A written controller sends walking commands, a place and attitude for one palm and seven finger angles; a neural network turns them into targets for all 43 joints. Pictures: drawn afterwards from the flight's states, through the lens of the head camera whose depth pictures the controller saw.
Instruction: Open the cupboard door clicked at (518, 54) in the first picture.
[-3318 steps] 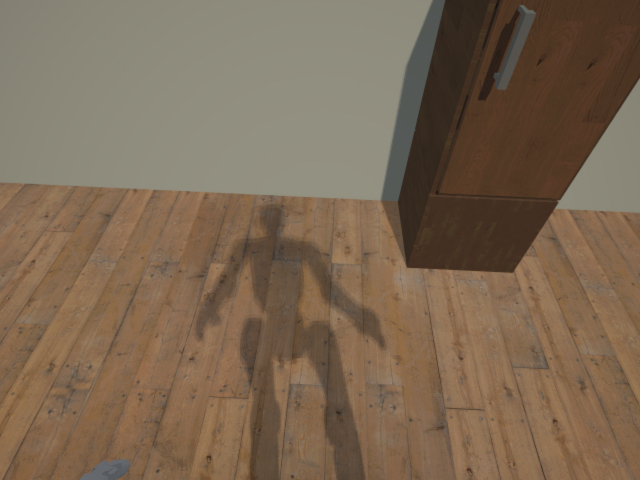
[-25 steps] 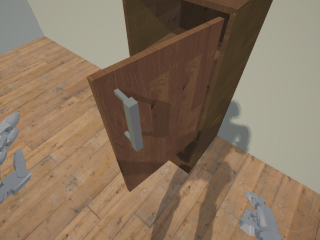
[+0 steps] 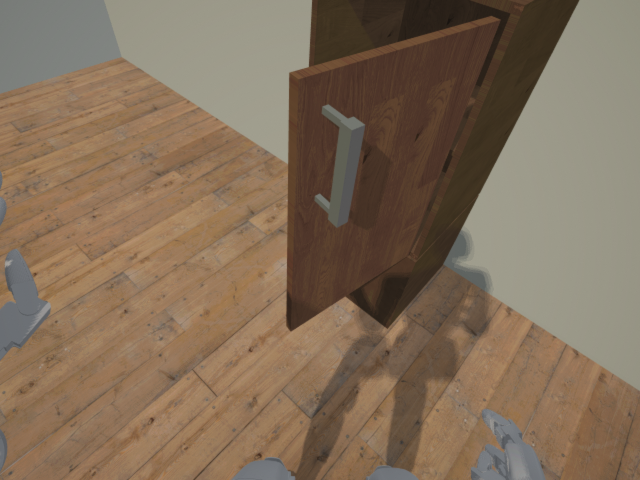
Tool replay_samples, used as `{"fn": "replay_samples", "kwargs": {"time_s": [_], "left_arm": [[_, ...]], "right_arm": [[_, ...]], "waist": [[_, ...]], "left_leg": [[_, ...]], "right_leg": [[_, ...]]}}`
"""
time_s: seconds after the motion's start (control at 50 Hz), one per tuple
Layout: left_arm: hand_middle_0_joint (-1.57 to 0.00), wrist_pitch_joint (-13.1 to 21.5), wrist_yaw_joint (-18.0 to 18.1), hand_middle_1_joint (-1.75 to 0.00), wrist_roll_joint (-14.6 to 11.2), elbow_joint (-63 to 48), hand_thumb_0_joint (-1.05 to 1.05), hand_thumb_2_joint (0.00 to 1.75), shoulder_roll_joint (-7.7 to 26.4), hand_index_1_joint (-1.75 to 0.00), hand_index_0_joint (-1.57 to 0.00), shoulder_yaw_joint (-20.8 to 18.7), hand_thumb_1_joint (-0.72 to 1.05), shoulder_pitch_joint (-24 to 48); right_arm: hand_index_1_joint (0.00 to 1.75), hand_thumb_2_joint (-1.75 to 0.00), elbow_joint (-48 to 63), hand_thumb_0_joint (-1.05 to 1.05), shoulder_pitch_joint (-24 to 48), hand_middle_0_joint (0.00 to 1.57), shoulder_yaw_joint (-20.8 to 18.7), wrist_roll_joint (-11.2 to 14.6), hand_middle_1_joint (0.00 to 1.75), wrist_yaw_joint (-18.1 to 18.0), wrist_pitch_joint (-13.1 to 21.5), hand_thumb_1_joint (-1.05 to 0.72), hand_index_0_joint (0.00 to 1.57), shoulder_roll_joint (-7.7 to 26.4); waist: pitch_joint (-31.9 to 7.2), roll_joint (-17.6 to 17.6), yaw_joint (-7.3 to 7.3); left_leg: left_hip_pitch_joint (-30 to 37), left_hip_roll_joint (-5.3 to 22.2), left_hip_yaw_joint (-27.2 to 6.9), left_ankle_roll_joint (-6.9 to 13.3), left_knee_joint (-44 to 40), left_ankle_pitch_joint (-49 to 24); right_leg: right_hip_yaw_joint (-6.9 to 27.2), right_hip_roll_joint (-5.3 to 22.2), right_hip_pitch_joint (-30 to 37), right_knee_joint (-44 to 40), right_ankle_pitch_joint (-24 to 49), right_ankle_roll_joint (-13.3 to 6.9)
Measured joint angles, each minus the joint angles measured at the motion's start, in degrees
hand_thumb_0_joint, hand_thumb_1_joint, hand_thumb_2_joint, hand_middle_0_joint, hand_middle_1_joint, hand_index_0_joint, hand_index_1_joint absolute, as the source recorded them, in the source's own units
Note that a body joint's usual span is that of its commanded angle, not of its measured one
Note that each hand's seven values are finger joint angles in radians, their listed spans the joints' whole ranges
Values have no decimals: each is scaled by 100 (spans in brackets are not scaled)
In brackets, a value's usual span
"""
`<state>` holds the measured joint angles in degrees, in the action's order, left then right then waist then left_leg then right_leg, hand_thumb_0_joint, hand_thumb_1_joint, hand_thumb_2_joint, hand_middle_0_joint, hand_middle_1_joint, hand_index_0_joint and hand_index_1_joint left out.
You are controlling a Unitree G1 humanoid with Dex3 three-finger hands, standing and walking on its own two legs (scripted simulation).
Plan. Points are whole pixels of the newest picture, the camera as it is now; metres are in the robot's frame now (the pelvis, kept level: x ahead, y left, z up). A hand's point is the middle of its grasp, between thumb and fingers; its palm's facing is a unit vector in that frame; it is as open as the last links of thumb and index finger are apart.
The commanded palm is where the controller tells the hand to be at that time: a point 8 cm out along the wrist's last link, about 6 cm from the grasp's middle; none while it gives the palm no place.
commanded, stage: stop stepping back and stand still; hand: left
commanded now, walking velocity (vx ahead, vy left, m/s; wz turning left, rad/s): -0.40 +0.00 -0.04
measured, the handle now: (334, 169) +0.48 +0.03 +0.14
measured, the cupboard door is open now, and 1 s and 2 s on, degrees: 79 79 79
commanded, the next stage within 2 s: none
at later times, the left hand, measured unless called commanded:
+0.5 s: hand out of the picture +0.11 +0.28 +0.19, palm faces +0.45 -0.83 -0.32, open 7.4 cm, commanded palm +0.04 +0.31 +0.20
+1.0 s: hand out of the picture +0.00 +0.27 +0.19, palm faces +0.45 -0.79 -0.41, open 7.4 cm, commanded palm -0.06 +0.31 +0.20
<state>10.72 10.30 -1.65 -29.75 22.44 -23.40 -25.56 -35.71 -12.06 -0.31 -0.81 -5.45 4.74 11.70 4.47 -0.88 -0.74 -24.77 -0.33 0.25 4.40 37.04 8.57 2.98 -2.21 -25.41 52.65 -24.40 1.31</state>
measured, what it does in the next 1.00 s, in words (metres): walks backwards: right foot, then left foot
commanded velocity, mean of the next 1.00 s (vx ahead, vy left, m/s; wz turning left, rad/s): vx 0.17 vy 0.01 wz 0.00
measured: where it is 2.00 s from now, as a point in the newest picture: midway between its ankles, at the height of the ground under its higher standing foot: outside the picture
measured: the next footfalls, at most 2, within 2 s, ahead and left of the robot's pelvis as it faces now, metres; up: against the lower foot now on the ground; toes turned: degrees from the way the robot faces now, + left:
right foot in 0.28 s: -0.18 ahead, -0.09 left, +0.00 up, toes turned -6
left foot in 0.40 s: +0.03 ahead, +0.08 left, +0.00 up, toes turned -3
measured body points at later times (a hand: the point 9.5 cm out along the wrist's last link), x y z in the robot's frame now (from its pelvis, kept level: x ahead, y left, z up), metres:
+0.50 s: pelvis -0.12 +0.02 +0.00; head -0.15 +0.04 +0.45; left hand +0.08 +0.32 +0.21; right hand +0.01 -0.23 -0.07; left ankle -0.01 +0.08 -0.72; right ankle -0.20 -0.09 -0.69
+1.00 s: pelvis -0.21 +0.02 +0.02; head -0.23 +0.01 +0.47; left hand -0.03 +0.31 +0.21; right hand -0.07 -0.26 -0.06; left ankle -0.24 +0.16 -0.72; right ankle -0.16 -0.06 -0.72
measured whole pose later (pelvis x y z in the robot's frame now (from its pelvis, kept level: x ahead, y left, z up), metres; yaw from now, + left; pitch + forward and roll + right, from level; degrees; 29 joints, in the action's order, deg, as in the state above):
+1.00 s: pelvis -0.21 +0.02 +0.02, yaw -2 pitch +0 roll +2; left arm 11.3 9.9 -1.2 -22.9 19.9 -21.7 -28.6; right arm -37.0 -15.8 -1.5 -1.1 -6.3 8.0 15.0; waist -3.1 1.0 0.2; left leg -8.7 1.7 4.4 3.8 25.5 22.6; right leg -5.2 0.7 -18.0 28.3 -11.2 -3.3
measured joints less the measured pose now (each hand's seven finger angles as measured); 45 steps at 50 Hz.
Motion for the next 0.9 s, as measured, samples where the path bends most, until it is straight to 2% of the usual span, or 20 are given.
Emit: {"fn": "replay_samples", "kwargs": {"time_s": [0.04, 0.1, 0.18, 0.24, 0.28, 0.32, 0.36, 0.38, 0.42, 0.46, 0.48, 0.54, 0.64, 0.68, 0.7, 0.74, 0.78, 0.8, 0.84, 0.9], "left_arm": [[-21, 20, 6, -30, -24, 113, 2, 90, 102, -30, -21, -133, 89, 127], [-21, -16, 23, -30, -112, -70, 2, 90, 234, -30, -21, -289, 89, -109], [-21, -52, -20, -30, -208, -458, 2, 90, 205, -30, -21, -138, 89, -555], [-21, -92, -99, -30, -248, -575, 2, 90, 307, -30, -21, -14, 89, -730], [-21, -50, -129, -30, -273, -725, 2, 90, 491, -30, -21, -187, 89, -908], [-21, -73, -236, -30, -302, -700, 2, 90, 420, -30, -21, -69, 89, -949], [-21, -115, -319, -30, -325, -626, 2, 90, 520, -30, -21, -55, 89, -988], [-21, -134, -323, -30, -326, -583, 2, 90, 540, -30, -21, -95, 89, -972], [-22, -132, -269, -30, -326, -389, 2, 90, 473, -30, -22, -214, 88, -812], [-21, -188, -186, -30, -307, 67, 2, 90, 237, -30, -21, -213, 89, -315], [-21, -228, -152, -30, -283, 323, 2, 90, 126, -30, -21, -190, 89, -70], [-21, -395, -113, -30, -239, 713, 2, 90, 59, -30, -21, -83, 89, 236], [-21, -433, -198, -30, -122, 188, 2, 90, 121, -30, -21, 197, 89, -590], [-21, -384, -229, -30, -61, -180, 2, 90, 282, -30, -21, 209, 89, -941], [-21, -331, -243, -30, -36, -372, 2, 90, 386, -30, -21, 143, 89, -1042], [-21, -217, -337, -30, -48, -560, 2, 90, 413, -30, -21, 39, 89, -1030], [-22, -62, -401, -30, -26, -422, 2, 90, 431, -30, -22, -71, 89, -831], [-22, 23, -392, -30, -22, -223, 2, 90, 405, -30, -22, -112, 88, -693], [-22, 108, -320, -30, -31, 258, 2, 90, 268, -30, -22, -175, 88, -455], [-21, 96, -158, -30, -22, 778, 2, 90, -10, -30, -21, -178, 89, -284]], "right_arm": [[29, -90, -37, 2, 42, 20, 15, 0, 30, 85, 74, -91, 21, -126], [29, -90, -8, 2, 29, 20, 63, 18, 30, 230, 116, -91, 21, -293], [30, -90, 48, 2, 11, 20, 110, 12, 30, 335, 160, -91, 21, -365], [30, -90, 150, 2, 40, 20, 131, -3, 30, 352, 190, -90, 21, -348], [30, -90, 259, 2, 199, 20, 184, -6, 30, 360, 168, -90, 21, -280], [30, -90, 68, 1, 285, 20, 148, -20, 30, 333, 62, -90, 21, -94], [30, -90, -133, 1, 38, 20, 116, 55, 30, 304, -6, -91, 21, -80], [30, -90, -206, 2, -110, 20, 120, 94, 30, 276, -26, -91, 21, -88], [30, -90, -268, 2, -311, 20, 141, 129, 30, 187, -13, -91, 21, -57], [30, -90, -298, 2, -273, 20, 125, 117, 30, 96, 40, -91, 21, -3], [29, -90, -305, 2, -227, 20, 127, 92, 30, 63, 95, -91, 21, 17], [29, -90, -282, 2, -177, 20, 173, 28, 30, 96, 201, -91, 21, -66], [29, -90, 28, 2, -365, 20, 171, -11, 30, 220, 180, -91, 21, -187], [30, -90, 194, 2, -426, 20, 102, -10, 30, 215, 158, -90, 21, -162], [30, -90, 220, 2, -393, 20, 62, 11, 30, 214, 147, -90, 21, -136], [30, -90, -1, 2, -208, 20, -4, -20, 30, 199, 77, -90, 21, -25], [30, -90, -287, 2, -156, 20, -45, -35, 30, 184, -40, -91, 21, 7], [30, -90, -375, 2, -185, 20, -58, -25, 30, 157, -78, -91, 21, 0], [30, -90, -441, 2, -280, 20, -71, 0, 30, 89, -70, -91, 21, 6], [29, -90, -369, 2, -354, 20, -84, 11, 30, -16, 79, -91, 21, 108]], "waist": [[-17, -11, 86], [-199, 55, 124], [-486, 109, 111], [-606, 213, 115], [-578, 461, -49], [-445, 68, -56], [-606, 69, -72], [-714, 141, -103], [-867, 268, -68], [-726, 295, -7], [-620, 248, 35], [-414, 224, 212], [-438, 205, 357], [-464, 230, 324], [-451, 291, 223], [-336, 255, 9], [-461, 286, -74], [-572, 315, -86], [-793, 350, -80], [-913, 347, -42]], "left_leg": [[15, 70, -57, 30, -299, -193], [13, 208, -10, -16, -868, -610], [-39, 271, 88, -128, -1618, -961], [-220, 106, 173, -447, -1940, -812], [-729, -76, 426, -595, -1280, -150], [-917, 48, 205, -578, -108, 280], [-664, -10, 156, -547, 497, 314], [-373, -8, 181, -501, 449, 296], [173, -69, 218, -280, -30, 474], [255, -181, 298, -24, -113, 358], [332, -188, 310, 18, -239, 203], [644, -190, 263, -127, -929, -202], [760, -43, 337, -258, -1620, 60], [353, -63, 433, -328, -1134, 750], [-54, -91, 447, -376, -425, 1112], [-732, -82, 203, -489, 1420, 1130], [-1055, -33, 113, -552, 2646, 867], [-1045, 23, 125, -542, 2867, 797], [-760, 131, 177, -480, 2655, 827], [75, 198, 337, -342, 1357, 1173]], "right_leg": [[14, -204, -51, 758, -143, -27], [-141, -308, 250, 891, -230, -59], [-455, -293, 1190, -384, -616, -194], [-661, -273, 2105, -2136, -700, -416], [-484, -16, 2363, -3021, -154, -597], [-543, -227, 2348, -2796, 43, -473], [-557, -207, 2445, -2679, -9, -364], [-528, -168, 2481, -2610, -67, -331], [-495, -56, 2380, -2218, -281, -276], [-401, 32, 1977, -1310, -481, -250], [-318, -8, 1714, -818, -530, -272], [-253, -115, 1082, -166, -340, -331], [-772, -179, 1035, -1038, -328, -368], [-830, -129, 1357, -1863, -519, -485], [-739, -70, 1335, -2189, -251, -609], [-772, -51, 1038, -2037, 862, -734], [-814, -10, 882, -1944, 973, -755], [-826, 19, 861, -2002, 861, -720], [-816, 86, 855, -2229, 720, -678], [-753, 236, 886, -2602, 1025, -608]]}}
